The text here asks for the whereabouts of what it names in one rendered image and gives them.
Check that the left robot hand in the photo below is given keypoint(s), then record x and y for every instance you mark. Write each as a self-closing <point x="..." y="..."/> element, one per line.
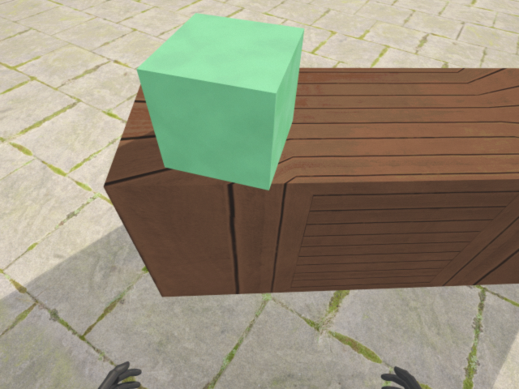
<point x="119" y="373"/>

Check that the pedestal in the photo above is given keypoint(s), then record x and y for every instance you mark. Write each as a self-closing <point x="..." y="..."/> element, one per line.
<point x="389" y="178"/>

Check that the carton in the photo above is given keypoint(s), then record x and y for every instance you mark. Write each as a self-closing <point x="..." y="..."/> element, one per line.
<point x="220" y="93"/>

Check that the right robot hand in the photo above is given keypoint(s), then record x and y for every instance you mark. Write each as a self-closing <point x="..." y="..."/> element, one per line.
<point x="402" y="377"/>

